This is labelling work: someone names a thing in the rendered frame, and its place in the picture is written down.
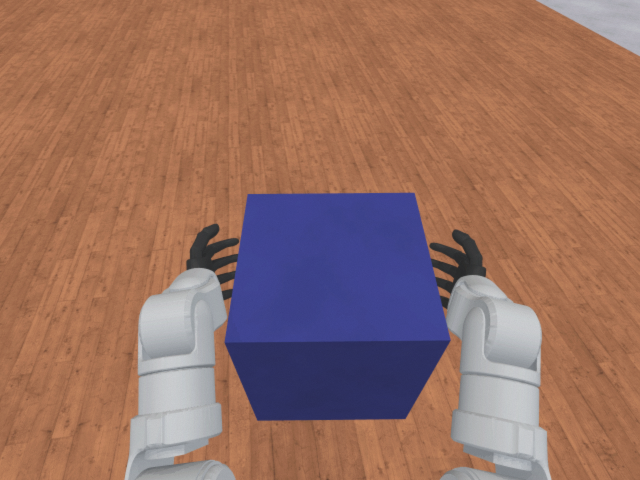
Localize right robot forearm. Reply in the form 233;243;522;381
446;275;551;480

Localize carton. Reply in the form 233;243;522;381
224;193;451;421

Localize left robot hand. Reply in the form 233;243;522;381
186;224;239;300

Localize robot left upper arm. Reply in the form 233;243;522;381
135;460;236;480

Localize right robot hand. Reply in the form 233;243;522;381
429;229;486;309

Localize left robot forearm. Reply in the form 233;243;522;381
124;268;227;480

